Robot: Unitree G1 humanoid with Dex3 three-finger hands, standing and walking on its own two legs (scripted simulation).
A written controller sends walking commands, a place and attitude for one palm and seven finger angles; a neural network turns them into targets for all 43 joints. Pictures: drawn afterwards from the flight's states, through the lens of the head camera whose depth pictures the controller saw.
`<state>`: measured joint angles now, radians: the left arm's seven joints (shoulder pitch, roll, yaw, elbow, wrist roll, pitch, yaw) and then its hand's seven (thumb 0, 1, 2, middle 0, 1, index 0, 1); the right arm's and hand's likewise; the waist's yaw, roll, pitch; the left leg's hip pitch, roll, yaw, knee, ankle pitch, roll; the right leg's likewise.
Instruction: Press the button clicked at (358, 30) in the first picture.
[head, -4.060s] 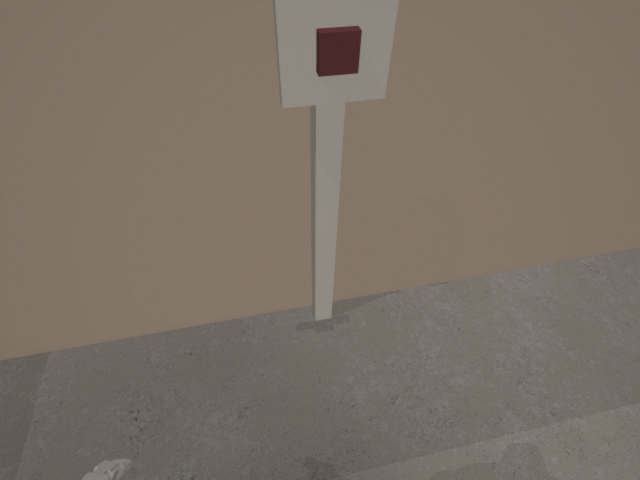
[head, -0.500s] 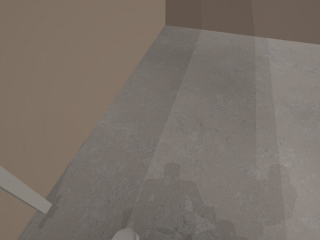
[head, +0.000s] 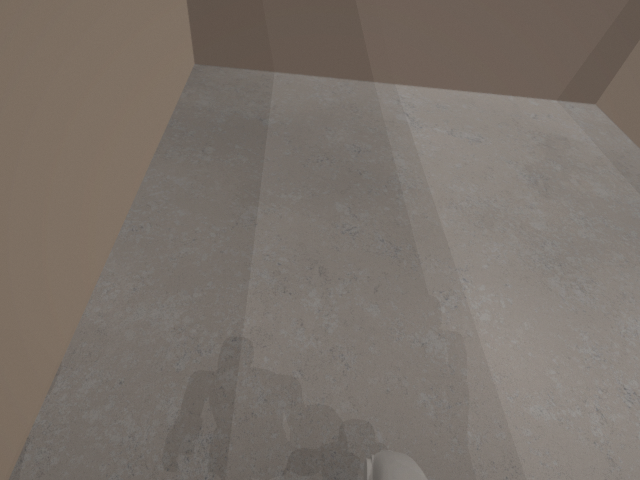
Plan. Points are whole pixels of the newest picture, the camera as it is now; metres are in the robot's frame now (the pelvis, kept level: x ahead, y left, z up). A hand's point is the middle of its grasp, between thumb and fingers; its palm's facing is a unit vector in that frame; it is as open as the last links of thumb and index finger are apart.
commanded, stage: walk to a spot facing it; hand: left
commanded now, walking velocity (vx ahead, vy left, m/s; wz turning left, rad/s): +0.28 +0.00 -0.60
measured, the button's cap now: out of the picture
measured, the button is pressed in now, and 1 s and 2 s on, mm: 0 0 0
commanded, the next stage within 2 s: none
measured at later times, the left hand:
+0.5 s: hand (271, 368) +0.33 +0.09 -0.19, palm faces -0.24 -0.96 -0.16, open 7.3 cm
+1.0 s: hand (244, 315) +0.44 +0.16 -0.20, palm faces -0.44 -0.88 -0.19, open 7.4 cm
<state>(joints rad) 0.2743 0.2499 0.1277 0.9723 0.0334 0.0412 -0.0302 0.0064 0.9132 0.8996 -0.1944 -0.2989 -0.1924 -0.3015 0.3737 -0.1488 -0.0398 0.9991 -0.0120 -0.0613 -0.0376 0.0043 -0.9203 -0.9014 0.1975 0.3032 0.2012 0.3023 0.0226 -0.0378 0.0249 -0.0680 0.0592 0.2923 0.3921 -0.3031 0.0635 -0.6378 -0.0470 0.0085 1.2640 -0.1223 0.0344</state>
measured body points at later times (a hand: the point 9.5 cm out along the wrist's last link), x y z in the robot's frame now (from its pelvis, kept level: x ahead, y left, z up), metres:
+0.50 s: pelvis +0.18 -0.05 -0.03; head +0.21 -0.05 +0.42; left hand +0.35 +0.14 -0.17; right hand +0.08 -0.25 -0.18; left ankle +0.13 +0.11 -0.63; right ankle +0.20 -0.09 -0.75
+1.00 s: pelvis +0.35 -0.01 -0.02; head +0.39 +0.00 +0.43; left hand +0.47 +0.21 -0.19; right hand +0.37 -0.29 -0.12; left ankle +0.45 +0.03 -0.75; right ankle +0.21 -0.08 -0.66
